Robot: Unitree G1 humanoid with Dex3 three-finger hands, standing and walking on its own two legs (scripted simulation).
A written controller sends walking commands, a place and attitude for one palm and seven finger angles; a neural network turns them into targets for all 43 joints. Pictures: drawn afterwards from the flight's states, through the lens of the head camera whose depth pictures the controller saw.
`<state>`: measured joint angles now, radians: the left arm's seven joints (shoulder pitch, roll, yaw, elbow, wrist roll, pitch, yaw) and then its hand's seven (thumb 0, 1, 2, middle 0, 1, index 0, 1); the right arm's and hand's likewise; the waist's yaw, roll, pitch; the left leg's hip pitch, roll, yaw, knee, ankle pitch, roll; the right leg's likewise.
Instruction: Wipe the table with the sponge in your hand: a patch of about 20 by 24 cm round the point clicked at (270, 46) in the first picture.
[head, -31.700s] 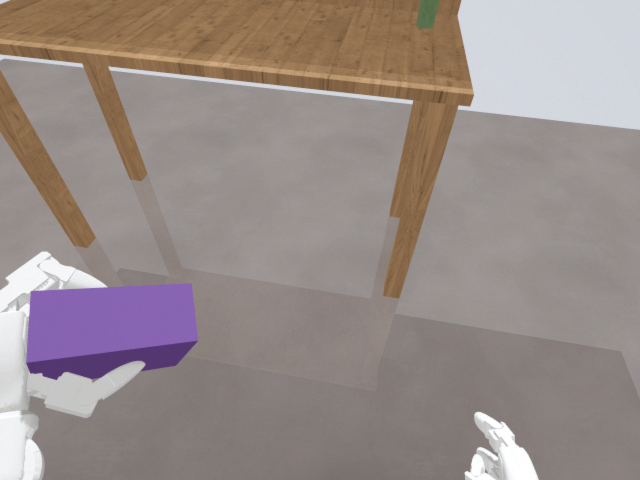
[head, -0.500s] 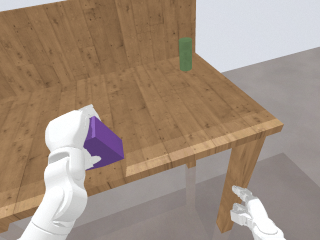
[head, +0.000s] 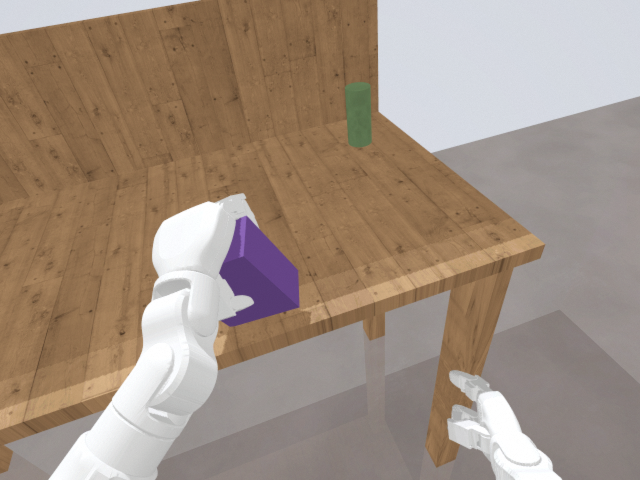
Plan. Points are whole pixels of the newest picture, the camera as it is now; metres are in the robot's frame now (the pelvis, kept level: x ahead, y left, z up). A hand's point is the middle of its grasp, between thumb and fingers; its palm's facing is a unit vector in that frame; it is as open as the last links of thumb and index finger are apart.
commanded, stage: slide across to the third lane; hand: left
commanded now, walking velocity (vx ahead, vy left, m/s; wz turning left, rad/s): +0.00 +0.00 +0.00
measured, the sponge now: (247, 284) +0.31 +0.14 +0.13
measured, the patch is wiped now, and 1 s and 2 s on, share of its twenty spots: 0.55 0.90 0.95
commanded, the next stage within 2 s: wipe forward along the third lane in 0.12 s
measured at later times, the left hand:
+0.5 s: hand (245, 245) +0.33 +0.15 +0.17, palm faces +0.20 -0.23 -0.95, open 9.9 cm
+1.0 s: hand (235, 225) +0.38 +0.18 +0.16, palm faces +0.08 -0.04 -1.00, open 9.9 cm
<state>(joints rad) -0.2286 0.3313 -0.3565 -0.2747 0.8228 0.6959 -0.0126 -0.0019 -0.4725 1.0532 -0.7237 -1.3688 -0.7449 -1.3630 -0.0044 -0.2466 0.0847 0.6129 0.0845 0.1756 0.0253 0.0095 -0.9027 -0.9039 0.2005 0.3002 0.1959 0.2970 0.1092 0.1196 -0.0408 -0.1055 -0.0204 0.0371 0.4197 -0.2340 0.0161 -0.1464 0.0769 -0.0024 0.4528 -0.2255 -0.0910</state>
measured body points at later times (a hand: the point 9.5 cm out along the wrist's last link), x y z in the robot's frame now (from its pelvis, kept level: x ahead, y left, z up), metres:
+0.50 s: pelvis +0.00 -0.02 +0.00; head -0.05 -0.07 +0.45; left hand +0.32 +0.15 +0.23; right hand +0.23 -0.22 -0.08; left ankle +0.00 +0.11 -0.74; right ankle +0.02 -0.06 -0.74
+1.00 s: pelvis +0.01 -0.02 +0.00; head -0.02 -0.08 +0.44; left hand +0.37 +0.18 +0.22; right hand +0.23 -0.24 -0.10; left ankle +0.00 +0.11 -0.74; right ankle +0.02 -0.06 -0.74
